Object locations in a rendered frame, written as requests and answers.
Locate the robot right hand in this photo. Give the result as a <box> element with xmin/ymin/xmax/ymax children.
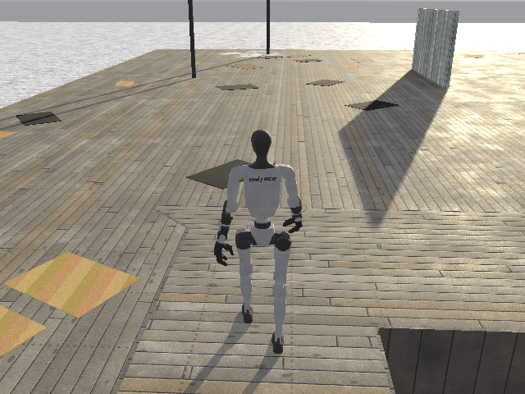
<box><xmin>283</xmin><ymin>217</ymin><xmax>303</xmax><ymax>233</ymax></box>

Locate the robot left hand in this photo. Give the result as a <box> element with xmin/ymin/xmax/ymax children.
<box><xmin>214</xmin><ymin>241</ymin><xmax>234</xmax><ymax>266</ymax></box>

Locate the left robot forearm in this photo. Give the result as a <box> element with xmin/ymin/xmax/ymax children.
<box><xmin>216</xmin><ymin>200</ymin><xmax>234</xmax><ymax>244</ymax></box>

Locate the right robot forearm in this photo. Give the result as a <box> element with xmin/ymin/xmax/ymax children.
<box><xmin>290</xmin><ymin>196</ymin><xmax>302</xmax><ymax>222</ymax></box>

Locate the robot left upper arm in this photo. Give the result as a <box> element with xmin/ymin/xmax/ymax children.
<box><xmin>226</xmin><ymin>165</ymin><xmax>245</xmax><ymax>213</ymax></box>

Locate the robot right upper arm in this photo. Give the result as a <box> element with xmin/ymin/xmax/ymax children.
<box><xmin>279</xmin><ymin>164</ymin><xmax>300</xmax><ymax>208</ymax></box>

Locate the robot left shin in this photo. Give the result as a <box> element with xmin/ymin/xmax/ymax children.
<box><xmin>240</xmin><ymin>263</ymin><xmax>252</xmax><ymax>313</ymax></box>

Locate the robot left thigh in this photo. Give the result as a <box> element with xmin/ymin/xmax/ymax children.
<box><xmin>235</xmin><ymin>228</ymin><xmax>253</xmax><ymax>277</ymax></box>

